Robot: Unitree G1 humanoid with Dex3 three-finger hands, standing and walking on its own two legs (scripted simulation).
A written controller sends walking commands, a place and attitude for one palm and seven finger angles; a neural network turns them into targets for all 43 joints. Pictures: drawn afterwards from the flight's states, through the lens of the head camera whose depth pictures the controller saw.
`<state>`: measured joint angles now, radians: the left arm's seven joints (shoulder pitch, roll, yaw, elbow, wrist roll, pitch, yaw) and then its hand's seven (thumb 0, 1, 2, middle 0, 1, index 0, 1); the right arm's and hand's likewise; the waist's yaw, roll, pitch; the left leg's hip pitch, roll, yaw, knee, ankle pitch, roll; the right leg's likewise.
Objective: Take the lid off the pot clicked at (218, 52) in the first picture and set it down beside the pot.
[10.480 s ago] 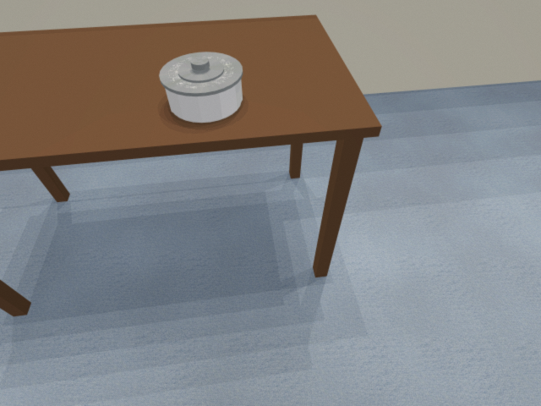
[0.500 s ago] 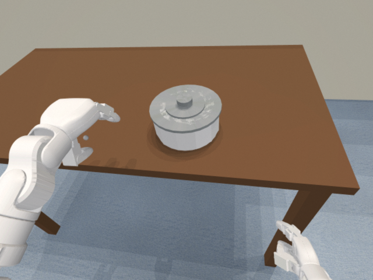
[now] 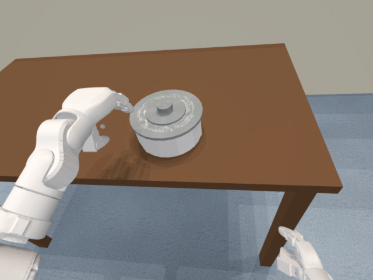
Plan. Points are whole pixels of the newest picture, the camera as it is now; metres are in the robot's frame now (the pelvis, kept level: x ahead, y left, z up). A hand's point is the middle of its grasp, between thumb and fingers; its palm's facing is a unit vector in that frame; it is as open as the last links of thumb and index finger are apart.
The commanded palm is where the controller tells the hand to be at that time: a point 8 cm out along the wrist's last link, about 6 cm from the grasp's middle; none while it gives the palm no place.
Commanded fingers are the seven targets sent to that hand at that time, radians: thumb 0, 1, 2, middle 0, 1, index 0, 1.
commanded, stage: move the open hand above the knob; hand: left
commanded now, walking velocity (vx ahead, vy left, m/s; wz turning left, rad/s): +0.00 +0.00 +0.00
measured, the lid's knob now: (164, 105) +0.50 +0.10 +0.11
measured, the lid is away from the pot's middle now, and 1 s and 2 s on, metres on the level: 0.00 0.00 0.00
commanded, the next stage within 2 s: lower the open fingers around the knob in 1.70 s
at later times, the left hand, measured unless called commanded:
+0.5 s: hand (129, 108) +0.42 +0.15 +0.18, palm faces -0.19 -0.03 -0.98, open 10.1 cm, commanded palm +0.41 +0.15 +0.24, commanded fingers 0.00 -0.34 1.53 -0.85 -0.08 -0.85 -0.08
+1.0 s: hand (160, 88) +0.49 +0.09 +0.18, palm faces -0.22 -0.04 -0.98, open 10.1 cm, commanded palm +0.47 +0.11 +0.24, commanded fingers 0.00 -0.34 1.53 -0.85 -0.08 -0.85 -0.08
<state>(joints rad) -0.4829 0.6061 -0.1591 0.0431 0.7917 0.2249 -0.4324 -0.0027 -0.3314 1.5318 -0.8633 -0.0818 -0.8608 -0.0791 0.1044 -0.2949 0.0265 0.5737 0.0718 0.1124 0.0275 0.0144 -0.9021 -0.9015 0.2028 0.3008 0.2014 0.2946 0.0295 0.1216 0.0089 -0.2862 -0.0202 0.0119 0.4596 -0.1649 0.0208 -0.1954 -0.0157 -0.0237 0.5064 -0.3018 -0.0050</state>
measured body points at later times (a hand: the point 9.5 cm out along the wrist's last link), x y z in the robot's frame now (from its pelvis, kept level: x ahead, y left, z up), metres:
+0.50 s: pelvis +0.01 +0.00 +0.00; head +0.03 -0.04 +0.45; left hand +0.42 +0.15 +0.23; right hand +0.20 -0.23 -0.11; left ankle +0.05 +0.11 -0.74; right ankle -0.02 -0.11 -0.74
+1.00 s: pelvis +0.02 +0.01 +0.00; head +0.05 -0.04 +0.45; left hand +0.49 +0.09 +0.23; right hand +0.14 -0.24 -0.13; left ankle +0.05 +0.11 -0.74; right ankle -0.02 -0.11 -0.74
